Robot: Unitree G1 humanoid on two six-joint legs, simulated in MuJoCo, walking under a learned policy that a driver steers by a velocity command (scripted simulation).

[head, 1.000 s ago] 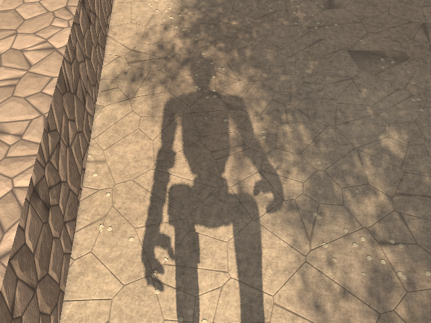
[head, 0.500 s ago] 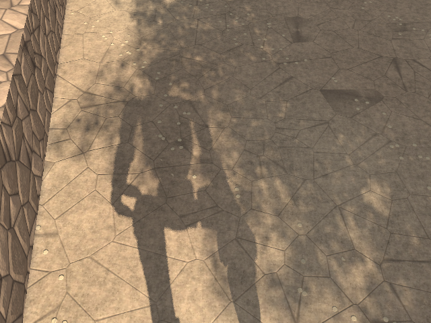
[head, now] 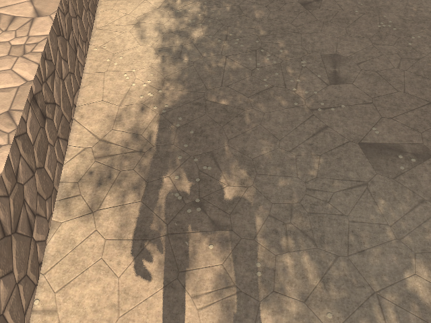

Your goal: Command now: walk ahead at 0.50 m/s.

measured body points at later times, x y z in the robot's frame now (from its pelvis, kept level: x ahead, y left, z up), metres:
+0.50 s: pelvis +0.27 +0.06 +0.00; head +0.29 +0.07 +0.45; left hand +0.36 +0.30 -0.15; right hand +0.25 -0.19 -0.14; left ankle +0.26 +0.11 -0.75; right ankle +0.33 -0.10 -0.67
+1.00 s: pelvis +0.50 -0.01 -0.01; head +0.55 -0.03 +0.44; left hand +0.65 +0.23 -0.14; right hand +0.54 -0.28 -0.14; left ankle +0.55 +0.14 -0.66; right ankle +0.52 -0.05 -0.75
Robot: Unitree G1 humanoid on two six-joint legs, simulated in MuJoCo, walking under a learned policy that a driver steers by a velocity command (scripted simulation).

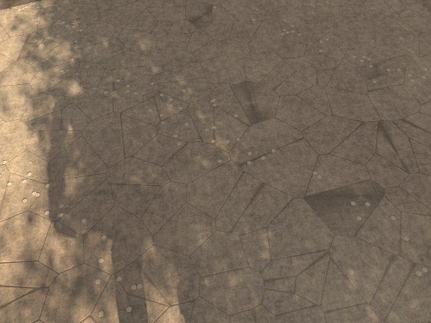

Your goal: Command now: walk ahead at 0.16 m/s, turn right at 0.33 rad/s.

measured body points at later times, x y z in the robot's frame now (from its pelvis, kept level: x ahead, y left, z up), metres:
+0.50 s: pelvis +0.08 +0.04 +0.00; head +0.09 +0.05 +0.45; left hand +0.14 +0.28 -0.15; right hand +0.14 -0.20 -0.13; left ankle +0.11 +0.14 -0.74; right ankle +0.03 -0.04 -0.74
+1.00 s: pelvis +0.08 +0.05 +0.01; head +0.08 +0.05 +0.46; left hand +0.08 +0.28 -0.16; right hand +0.08 -0.17 -0.15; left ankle +0.11 +0.14 -0.74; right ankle +0.03 -0.04 -0.74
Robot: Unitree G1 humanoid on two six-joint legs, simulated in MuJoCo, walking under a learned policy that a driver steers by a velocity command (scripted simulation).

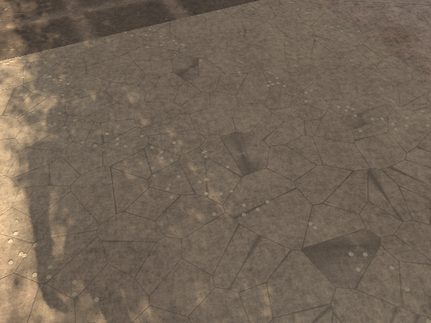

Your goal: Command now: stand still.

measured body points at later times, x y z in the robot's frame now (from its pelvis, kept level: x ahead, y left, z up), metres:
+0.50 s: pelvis +0.10 +0.05 -0.02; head +0.11 +0.07 +0.43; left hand +0.01 +0.29 -0.17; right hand +0.20 -0.21 -0.14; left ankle +0.14 +0.14 -0.75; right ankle -0.04 -0.08 -0.71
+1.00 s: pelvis +0.37 +0.04 -0.03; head +0.41 +0.04 +0.42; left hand +0.53 +0.28 -0.15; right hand +0.29 -0.19 -0.17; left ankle +0.16 +0.14 -0.68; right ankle +0.47 -0.02 -0.75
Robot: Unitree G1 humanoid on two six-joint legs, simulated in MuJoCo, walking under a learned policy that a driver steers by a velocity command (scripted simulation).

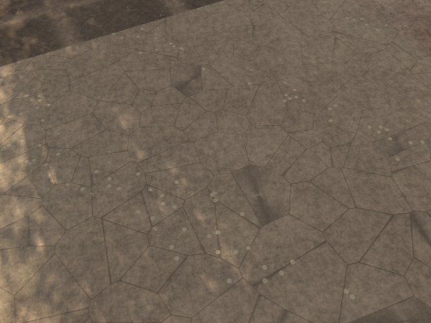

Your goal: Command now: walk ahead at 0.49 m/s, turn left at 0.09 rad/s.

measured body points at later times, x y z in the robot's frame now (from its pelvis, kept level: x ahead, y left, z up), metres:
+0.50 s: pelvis +0.28 +0.03 +0.00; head +0.31 +0.05 +0.45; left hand +0.16 +0.25 -0.15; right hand +0.50 -0.15 -0.12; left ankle +0.37 +0.11 -0.72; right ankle +0.11 -0.07 -0.71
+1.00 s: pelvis +0.54 +0.11 +0.01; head +0.57 +0.14 +0.46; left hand +0.64 +0.39 -0.10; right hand +0.59 -0.15 -0.12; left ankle +0.37 +0.10 -0.72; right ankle +0.74 +0.07 -0.69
